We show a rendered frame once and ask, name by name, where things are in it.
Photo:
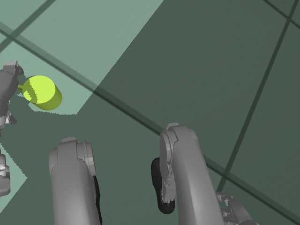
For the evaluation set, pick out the left robot hand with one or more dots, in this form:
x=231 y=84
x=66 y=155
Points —
x=9 y=84

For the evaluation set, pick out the right robot hand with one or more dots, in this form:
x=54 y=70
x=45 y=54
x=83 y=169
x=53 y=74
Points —
x=236 y=213

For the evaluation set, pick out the left robot arm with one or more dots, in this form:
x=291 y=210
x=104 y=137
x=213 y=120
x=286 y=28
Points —
x=4 y=169

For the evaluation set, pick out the right robot foot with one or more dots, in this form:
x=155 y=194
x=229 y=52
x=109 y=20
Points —
x=165 y=208

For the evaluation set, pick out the mug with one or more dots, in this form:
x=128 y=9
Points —
x=42 y=92

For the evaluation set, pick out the left robot foot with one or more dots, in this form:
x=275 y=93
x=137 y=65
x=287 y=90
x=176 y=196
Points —
x=97 y=199

